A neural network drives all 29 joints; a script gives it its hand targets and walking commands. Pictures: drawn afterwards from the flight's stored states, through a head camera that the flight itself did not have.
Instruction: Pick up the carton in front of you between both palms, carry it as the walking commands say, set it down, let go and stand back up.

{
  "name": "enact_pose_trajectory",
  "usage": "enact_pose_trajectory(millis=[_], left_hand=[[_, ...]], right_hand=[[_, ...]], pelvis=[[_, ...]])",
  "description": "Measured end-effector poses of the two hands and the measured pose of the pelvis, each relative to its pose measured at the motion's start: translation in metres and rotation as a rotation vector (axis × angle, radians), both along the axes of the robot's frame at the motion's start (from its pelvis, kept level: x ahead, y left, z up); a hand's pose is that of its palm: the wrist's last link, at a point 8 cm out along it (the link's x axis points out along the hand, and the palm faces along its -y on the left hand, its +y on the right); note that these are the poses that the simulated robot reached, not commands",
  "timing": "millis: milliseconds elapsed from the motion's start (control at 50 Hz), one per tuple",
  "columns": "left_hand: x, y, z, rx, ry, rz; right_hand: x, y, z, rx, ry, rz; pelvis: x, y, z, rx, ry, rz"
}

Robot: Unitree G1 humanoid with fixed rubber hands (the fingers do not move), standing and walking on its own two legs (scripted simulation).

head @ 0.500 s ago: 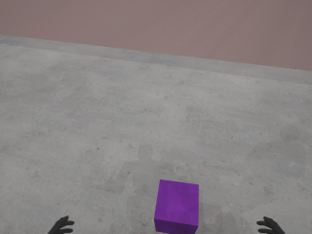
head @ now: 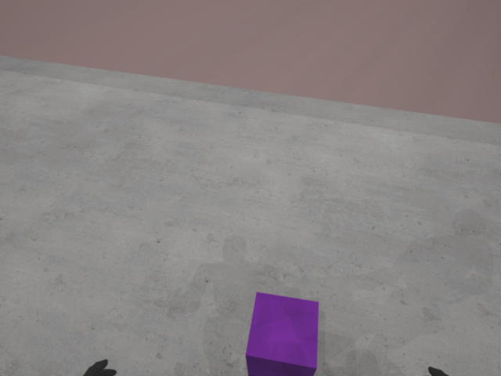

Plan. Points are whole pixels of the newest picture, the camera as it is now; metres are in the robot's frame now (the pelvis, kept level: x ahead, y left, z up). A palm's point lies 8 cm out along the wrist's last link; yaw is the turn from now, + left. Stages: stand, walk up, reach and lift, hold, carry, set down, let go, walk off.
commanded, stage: stand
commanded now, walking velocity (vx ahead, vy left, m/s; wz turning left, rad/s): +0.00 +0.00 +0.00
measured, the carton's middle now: (282, 340) +0.40 -0.06 -0.65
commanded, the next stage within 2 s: none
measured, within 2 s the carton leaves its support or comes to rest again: neither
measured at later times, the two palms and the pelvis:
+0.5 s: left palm out of the picture +0.08 +0.31 -0.09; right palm out of the picture +0.08 -0.30 -0.10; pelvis -0.02 +0.00 +0.00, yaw +0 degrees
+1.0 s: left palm out of the picture +0.07 +0.31 -0.09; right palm out of the picture +0.06 -0.30 -0.10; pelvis -0.02 +0.00 +0.01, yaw -1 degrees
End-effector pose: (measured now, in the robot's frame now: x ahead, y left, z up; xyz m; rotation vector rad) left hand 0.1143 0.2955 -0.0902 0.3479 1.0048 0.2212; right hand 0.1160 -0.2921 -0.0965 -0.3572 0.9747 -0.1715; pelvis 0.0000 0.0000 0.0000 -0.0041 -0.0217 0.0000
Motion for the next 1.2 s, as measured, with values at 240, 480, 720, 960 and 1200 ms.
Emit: enact_pose_trajectory(millis=[240,480,720,960,1200], left_hand=[[-0.019,0.008,-0.001,0.005,0.041,0.014],[-0.034,0.013,-0.003,0.007,0.079,0.022],[-0.040,0.016,-0.004,0.009,0.099,0.023],[-0.040,0.018,-0.003,0.013,0.107,0.018],[-0.039,0.019,-0.003,0.016,0.113,0.011]], right_hand=[[-0.018,-0.004,-0.001,-0.008,0.034,-0.009],[-0.035,-0.007,-0.004,-0.012,0.074,-0.023],[-0.046,-0.010,-0.005,-0.016,0.101,-0.037],[-0.052,-0.012,-0.006,-0.019,0.119,-0.049],[-0.057,-0.014,-0.006,-0.020,0.134,-0.059]], pelvis=[[-0.009,0.001,0.003,0.002,-0.011,-0.004],[-0.016,0.003,0.004,0.003,-0.017,-0.008],[-0.021,0.004,0.005,0.005,-0.019,-0.011],[-0.023,0.004,0.006,0.005,-0.018,-0.015],[-0.024,0.004,0.006,0.006,-0.017,-0.019]])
